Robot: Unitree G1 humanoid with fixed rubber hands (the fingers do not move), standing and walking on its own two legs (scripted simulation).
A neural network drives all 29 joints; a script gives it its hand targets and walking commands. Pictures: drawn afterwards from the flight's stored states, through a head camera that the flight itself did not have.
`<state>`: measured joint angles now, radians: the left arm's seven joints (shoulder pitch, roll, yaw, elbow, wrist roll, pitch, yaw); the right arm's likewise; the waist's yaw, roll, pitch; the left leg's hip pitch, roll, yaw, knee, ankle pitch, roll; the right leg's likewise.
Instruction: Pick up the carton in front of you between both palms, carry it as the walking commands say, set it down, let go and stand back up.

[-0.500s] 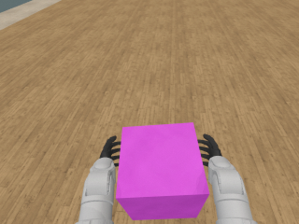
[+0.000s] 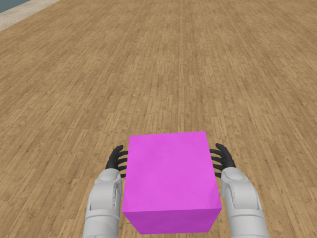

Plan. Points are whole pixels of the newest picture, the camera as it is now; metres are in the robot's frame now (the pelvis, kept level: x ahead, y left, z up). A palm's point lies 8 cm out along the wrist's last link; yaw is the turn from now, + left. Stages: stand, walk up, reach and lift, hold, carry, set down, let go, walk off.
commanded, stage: carry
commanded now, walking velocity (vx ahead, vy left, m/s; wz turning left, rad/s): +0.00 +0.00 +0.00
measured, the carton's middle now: (170, 186) +0.30 +0.00 -0.05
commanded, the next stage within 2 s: hold in 1.04 s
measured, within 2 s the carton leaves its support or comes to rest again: neither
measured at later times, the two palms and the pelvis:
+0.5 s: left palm (112, 185) +0.26 +0.14 +0.05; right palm (234, 184) +0.26 -0.15 +0.05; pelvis -0.04 +0.00 +0.00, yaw +0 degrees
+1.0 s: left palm (114, 190) +0.25 +0.14 +0.05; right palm (239, 189) +0.25 -0.16 +0.05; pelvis -0.05 -0.01 +0.00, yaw +0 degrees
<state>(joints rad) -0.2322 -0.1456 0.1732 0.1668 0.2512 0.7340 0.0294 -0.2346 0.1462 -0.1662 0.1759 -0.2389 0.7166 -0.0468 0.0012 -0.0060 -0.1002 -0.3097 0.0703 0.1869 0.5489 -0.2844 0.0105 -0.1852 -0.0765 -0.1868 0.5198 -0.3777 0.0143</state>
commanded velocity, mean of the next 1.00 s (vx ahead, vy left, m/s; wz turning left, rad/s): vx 0.00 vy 0.00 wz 0.00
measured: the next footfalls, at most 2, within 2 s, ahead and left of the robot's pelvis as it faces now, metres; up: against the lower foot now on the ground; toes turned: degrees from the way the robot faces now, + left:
none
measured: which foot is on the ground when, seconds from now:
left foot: down 0.00-1.00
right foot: down 0.00-1.00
